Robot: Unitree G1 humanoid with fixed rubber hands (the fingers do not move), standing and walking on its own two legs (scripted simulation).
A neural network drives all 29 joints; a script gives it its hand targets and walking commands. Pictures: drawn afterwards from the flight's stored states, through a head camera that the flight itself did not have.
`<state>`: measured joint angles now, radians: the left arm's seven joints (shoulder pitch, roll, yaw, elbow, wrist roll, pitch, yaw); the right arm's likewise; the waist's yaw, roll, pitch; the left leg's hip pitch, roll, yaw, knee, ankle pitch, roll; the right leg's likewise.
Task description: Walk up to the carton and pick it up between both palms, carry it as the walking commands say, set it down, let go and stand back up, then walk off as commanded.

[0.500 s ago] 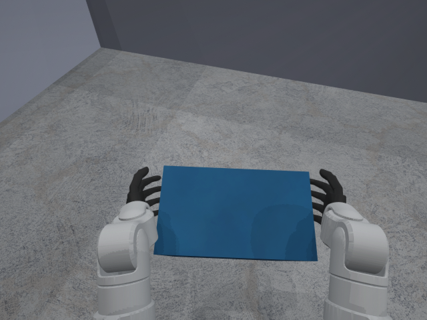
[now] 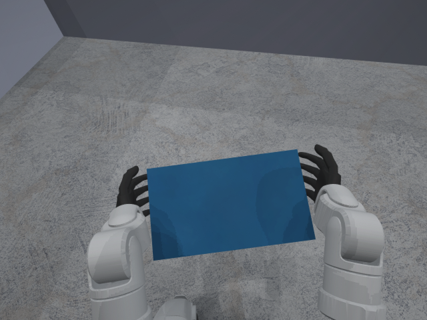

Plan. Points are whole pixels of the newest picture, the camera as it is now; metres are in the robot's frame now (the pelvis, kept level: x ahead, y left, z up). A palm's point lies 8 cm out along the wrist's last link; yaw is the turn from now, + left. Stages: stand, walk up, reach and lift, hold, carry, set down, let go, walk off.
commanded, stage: carry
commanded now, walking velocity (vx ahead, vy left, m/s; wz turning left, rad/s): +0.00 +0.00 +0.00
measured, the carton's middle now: (226, 206) +0.34 +0.01 -0.03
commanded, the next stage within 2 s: none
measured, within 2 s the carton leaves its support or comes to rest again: neither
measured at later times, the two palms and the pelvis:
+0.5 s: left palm (164, 186) +0.35 +0.13 +0.02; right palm (331, 173) +0.37 -0.19 +0.03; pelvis +0.10 -0.03 -0.02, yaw +2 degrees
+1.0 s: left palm (146, 198) +0.32 +0.16 +0.04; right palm (324, 182) +0.34 -0.17 +0.05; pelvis +0.07 -0.01 -0.02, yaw +2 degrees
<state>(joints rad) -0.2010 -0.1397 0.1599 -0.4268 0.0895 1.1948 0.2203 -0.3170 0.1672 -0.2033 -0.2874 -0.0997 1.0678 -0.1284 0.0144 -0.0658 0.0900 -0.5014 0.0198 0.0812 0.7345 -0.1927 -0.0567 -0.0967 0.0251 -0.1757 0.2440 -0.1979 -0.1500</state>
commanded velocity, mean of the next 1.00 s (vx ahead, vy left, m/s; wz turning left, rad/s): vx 0.00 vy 0.00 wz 0.00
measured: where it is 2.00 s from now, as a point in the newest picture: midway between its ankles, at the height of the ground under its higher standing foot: outside the picture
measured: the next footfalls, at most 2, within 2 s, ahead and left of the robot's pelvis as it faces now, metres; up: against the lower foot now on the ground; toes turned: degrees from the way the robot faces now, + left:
left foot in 0.12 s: +0.09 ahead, +0.10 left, +0.00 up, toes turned +7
right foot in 0.32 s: +0.17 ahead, -0.12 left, +0.00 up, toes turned +18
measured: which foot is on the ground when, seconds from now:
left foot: up 0.00-0.10, down 0.12-1.00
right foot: down 0.00-0.18, up 0.20-0.30, down 0.32-1.00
